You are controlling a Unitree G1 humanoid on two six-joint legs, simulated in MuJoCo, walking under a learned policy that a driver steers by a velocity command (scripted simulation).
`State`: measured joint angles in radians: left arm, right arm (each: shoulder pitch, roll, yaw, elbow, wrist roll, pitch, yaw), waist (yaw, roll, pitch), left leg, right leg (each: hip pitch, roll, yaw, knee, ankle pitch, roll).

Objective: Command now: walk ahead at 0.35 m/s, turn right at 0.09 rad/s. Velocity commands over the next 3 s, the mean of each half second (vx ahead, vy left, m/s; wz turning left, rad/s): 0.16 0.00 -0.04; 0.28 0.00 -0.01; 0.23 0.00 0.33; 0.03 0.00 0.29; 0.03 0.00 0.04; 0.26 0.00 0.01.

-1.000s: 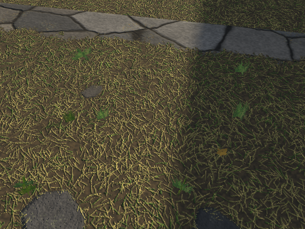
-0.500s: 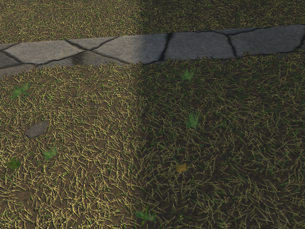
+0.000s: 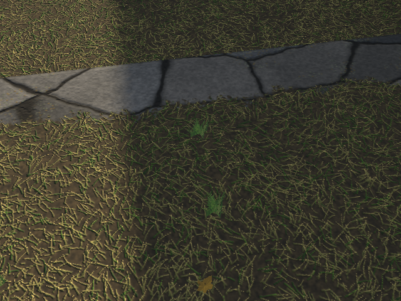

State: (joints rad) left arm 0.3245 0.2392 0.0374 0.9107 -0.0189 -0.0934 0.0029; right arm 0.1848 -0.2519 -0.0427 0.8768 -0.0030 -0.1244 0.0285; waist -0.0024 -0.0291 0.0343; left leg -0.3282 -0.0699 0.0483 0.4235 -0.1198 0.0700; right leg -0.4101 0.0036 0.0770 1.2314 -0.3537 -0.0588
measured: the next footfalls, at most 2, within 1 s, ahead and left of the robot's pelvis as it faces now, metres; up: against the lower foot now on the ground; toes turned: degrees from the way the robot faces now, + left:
right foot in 0.30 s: +0.31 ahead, -0.14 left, +0.00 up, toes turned -1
left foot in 0.50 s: +0.18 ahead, +0.10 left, +0.00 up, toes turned +2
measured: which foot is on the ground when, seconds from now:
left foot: down 0.00-0.32, up 0.34-0.48, down 0.50-0.88, up 0.90-1.00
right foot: up 0.00-0.28, down 0.30-1.00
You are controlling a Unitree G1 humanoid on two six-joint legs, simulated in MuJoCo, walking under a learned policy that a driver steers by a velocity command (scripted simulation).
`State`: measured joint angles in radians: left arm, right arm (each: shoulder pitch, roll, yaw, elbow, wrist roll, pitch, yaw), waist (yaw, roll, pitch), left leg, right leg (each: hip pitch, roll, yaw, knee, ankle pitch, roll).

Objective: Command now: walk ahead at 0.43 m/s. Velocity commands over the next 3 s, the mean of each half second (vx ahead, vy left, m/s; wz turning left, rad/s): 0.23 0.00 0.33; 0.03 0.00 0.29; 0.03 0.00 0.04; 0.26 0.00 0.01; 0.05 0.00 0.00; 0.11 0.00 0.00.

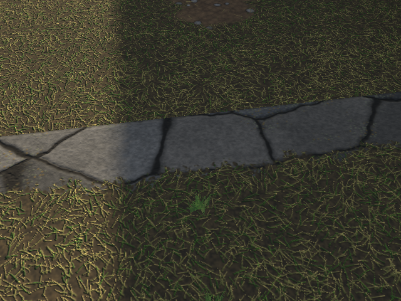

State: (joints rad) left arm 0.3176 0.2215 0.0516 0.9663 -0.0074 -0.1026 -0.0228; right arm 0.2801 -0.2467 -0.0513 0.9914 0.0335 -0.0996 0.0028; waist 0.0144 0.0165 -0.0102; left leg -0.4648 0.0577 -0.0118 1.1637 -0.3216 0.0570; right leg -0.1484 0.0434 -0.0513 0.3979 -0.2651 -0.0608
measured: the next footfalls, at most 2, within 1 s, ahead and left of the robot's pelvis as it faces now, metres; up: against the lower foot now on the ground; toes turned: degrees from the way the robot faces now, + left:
left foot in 0.30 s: +0.31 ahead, +0.14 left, +0.00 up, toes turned +6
right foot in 0.82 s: +0.31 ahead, -0.08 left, +0.00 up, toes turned +21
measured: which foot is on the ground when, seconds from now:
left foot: up 0.00-0.28, down 0.30-0.84, up 0.86-1.00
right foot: down 0.00-0.30, up 0.32-0.80, down 0.82-1.00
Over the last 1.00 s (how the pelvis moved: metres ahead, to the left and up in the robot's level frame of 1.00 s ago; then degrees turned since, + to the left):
0.30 -0.05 0.01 1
